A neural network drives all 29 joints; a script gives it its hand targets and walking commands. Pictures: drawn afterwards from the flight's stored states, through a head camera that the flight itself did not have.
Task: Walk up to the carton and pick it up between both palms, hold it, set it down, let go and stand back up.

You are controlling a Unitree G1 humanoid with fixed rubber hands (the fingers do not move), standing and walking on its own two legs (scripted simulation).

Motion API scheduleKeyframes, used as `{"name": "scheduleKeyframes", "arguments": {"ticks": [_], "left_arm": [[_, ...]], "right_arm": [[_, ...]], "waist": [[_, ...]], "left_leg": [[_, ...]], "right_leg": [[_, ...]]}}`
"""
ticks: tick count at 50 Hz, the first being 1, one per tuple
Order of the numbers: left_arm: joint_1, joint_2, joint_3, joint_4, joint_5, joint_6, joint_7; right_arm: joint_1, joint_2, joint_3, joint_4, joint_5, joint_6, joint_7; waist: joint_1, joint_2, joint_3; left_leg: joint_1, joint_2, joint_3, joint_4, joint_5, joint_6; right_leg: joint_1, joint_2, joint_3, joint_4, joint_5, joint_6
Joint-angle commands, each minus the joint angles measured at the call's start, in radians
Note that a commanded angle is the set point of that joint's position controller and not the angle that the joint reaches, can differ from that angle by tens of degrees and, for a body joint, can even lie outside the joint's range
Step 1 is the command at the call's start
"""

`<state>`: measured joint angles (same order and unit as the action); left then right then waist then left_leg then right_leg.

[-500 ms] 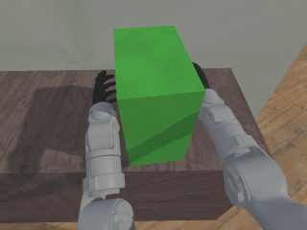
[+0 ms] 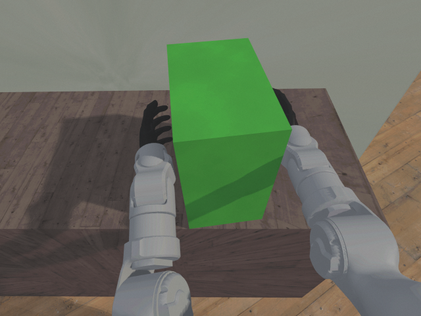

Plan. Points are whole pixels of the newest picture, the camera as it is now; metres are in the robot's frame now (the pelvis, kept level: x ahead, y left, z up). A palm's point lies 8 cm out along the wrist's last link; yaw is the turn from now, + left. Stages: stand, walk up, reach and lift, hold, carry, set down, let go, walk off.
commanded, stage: set down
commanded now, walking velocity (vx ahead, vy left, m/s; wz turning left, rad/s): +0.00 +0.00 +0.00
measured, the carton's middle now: (217, 137) +0.45 +0.08 +0.09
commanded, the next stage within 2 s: none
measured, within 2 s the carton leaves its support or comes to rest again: neither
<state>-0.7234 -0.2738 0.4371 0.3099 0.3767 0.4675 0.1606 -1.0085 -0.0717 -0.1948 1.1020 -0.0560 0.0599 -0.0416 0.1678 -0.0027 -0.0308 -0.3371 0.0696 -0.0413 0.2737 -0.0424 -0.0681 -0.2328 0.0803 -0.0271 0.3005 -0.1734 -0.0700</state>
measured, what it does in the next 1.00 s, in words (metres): stands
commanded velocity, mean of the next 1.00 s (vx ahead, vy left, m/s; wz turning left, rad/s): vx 0.00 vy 0.00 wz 0.00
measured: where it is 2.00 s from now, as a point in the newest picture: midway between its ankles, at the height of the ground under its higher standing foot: outside the picture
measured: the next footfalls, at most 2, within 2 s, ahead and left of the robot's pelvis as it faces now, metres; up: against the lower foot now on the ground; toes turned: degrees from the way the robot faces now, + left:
none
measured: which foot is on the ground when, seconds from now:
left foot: down 0.00-1.00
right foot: down 0.00-1.00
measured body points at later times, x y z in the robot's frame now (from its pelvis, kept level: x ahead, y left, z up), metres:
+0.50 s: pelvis +0.01 +0.00 +0.00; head +0.04 +0.01 +0.45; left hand +0.39 +0.20 +0.13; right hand +0.48 -0.04 +0.12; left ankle +0.05 +0.16 -0.75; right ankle -0.02 -0.07 -0.75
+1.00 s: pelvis +0.00 +0.00 -0.01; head +0.08 +0.01 +0.44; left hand +0.40 +0.21 +0.11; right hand +0.51 -0.06 +0.12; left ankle +0.05 +0.16 -0.75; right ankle -0.02 -0.07 -0.75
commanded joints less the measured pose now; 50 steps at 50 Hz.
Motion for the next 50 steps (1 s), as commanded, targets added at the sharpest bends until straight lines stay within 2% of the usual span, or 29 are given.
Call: {"name": "scheduleKeyframes", "arguments": {"ticks": [1, 2, 7, 15, 18, 21, 25, 27, 29, 32, 34, 36, 39, 42, 44, 47, 50], "left_arm": [[-0.577, -0.325, -0.292, -0.064, -0.059, -0.083, -0.081], [-0.560, -0.320, -0.282, -0.045, -0.052, -0.088, -0.081], [-0.542, -0.329, -0.266, -0.025, -0.036, -0.106, -0.079], [-0.485, -0.352, -0.276, -0.011, -0.017, -0.116, -0.076], [-0.449, -0.344, -0.271, -0.001, -0.011, -0.117, -0.072], [-0.431, -0.322, -0.261, -0.016, -0.010, -0.122, -0.066], [-0.404, -0.341, -0.275, -0.020, -0.001, -0.120, -0.065], [-0.374, -0.272, -0.256, -0.027, -0.003, -0.119, -0.052], [-0.373, -0.288, -0.256, -0.050, 0.003, -0.114, -0.047], [-0.346, -0.221, -0.242, -0.055, 0.003, -0.104, -0.034], [-0.333, -0.105, -0.213, -0.082, -0.009, -0.098, -0.001], [-0.366, -0.018, -0.224, -0.100, -0.055, -0.094, 0.037], [-0.409, 0.144, -0.261, -0.111, -0.182, -0.086, 0.112], [-0.434, 0.207, -0.302, -0.082, -0.289, -0.058, 0.167], [-0.407, 0.227, -0.308, -0.101, -0.327, -0.033, 0.178], [-0.360, 0.257, -0.320, -0.227, -0.362, 0.007, 0.171], [-0.335, 0.291, -0.312, -0.356, -0.380, 0.057, 0.152]], "right_arm": [[-0.637, 0.365, 0.131, -0.227, -0.008, -0.104, 0.149], [-0.622, 0.369, 0.133, -0.214, -0.011, -0.104, 0.151], [-0.593, 0.386, 0.116, -0.177, -0.039, -0.112, 0.161], [-0.539, 0.384, 0.088, -0.138, -0.063, -0.124, 0.167], [-0.515, 0.362, 0.086, -0.124, -0.057, -0.129, 0.168], [-0.507, 0.336, 0.086, -0.131, -0.051, -0.134, 0.163], [-0.477, 0.336, 0.089, -0.117, -0.054, -0.136, 0.159], [-0.442, 0.262, 0.084, -0.116, -0.035, -0.134, 0.147], [-0.452, 0.282, 0.087, -0.130, -0.037, -0.131, 0.142], [-0.421, 0.207, 0.082, -0.127, -0.022, -0.122, 0.128], [-0.415, 0.077, 0.066, -0.147, 0.006, -0.116, 0.100], [-0.448, -0.015, 0.100, -0.164, 0.071, -0.094, 0.069], [-0.502, -0.200, 0.181, -0.182, 0.230, -0.052, 0.011], [-0.550, -0.290, 0.257, -0.185, 0.359, 0.003, -0.032], [-0.546, -0.330, 0.286, -0.211, 0.406, 0.031, -0.046], [-0.521, -0.388, 0.313, -0.300, 0.462, 0.052, -0.057], [-0.499, -0.430, 0.329, -0.359, 0.502, 0.086, -0.054]], "waist": [[0.009, -0.033, -0.677], [0.017, -0.040, -0.651], [0.015, -0.058, -0.620], [0.000, -0.053, -0.567], [0.006, -0.042, -0.544], [0.009, -0.047, -0.528], [-0.005, -0.035, -0.514], [0.000, -0.031, -0.509], [-0.007, -0.042, -0.480], [-0.005, -0.041, -0.467], [0.000, -0.043, -0.467], [0.011, -0.032, -0.475], [0.032, -0.020, -0.533], [0.046, -0.012, -0.582], [0.049, -0.013, -0.638], [0.035, -0.008, -0.749], [0.019, -0.012, -0.770]], "left_leg": [[0.397, -0.044, 0.128, 0.071, 0.313, 0.052], [0.387, -0.046, 0.131, 0.072, 0.314, 0.055], [0.358, -0.050, 0.140, 0.057, 0.280, 0.069], [0.386, -0.047, 0.137, 0.065, 0.307, 0.063], [0.396, -0.046, 0.136, 0.071, 0.328, 0.060], [0.386, -0.047, 0.137, 0.071, 0.328, 0.063], [0.405, -0.048, 0.133, 0.075, 0.331, 0.061], [0.395, -0.050, 0.137, 0.078, 0.337, 0.061], [0.390, -0.050, 0.132, 0.071, 0.323, 0.065], [0.388, -0.051, 0.133, 0.070, 0.307, 0.067], [0.377, -0.050, 0.133, 0.076, 0.299, 0.067], [0.352, -0.049, 0.127, 0.083, 0.272, 0.067], [0.298, -0.040, 0.116, 0.118, 0.250, 0.064], [0.261, -0.031, 0.102, 0.155, 0.210, 0.055], [0.270, -0.032, 0.101, 0.183, 0.247, 0.042], [0.311, -0.037, 0.093, 0.221, 0.369, 0.013], [0.297, -0.039, 0.077, 0.215, 0.407, 0.009]], "right_leg": [[0.107, -0.042, -0.049, -0.020, 0.294, 0.094], [0.109, -0.046, -0.046, -0.021, 0.296, 0.095], [0.121, -0.049, -0.041, -0.019, 0.275, 0.098], [0.089, -0.044, -0.055, -0.028, 0.260, 0.090], [0.079, -0.043, -0.056, -0.032, 0.261, 0.085], [0.079, -0.042, -0.054, -0.027, 0.266, 0.087], [0.068, -0.044, -0.056, -0.030, 0.255, 0.086], [0.081, -0.043, -0.048, -0.026, 0.263, 0.085], [0.075, -0.044, -0.054, -0.028, 0.257, 0.090], [0.070, -0.045, -0.048, -0.026, 0.240, 0.092], [0.064, -0.042, -0.044, -0.015, 0.232, 0.094], [0.052, -0.041, -0.031, -0.010, 0.206, 0.094], [0.026, -0.031, 0.000, 0.018, 0.213, 0.090], [-0.010, -0.022, 0.020, 0.029, 0.190, 0.089], [-0.009, -0.015, 0.022, 0.036, 0.235, 0.094], [0.012, -0.002, 0.011, 0.053, 0.380, 0.101], [0.033, -0.002, 0.010, 0.073, 0.466, 0.111]]}}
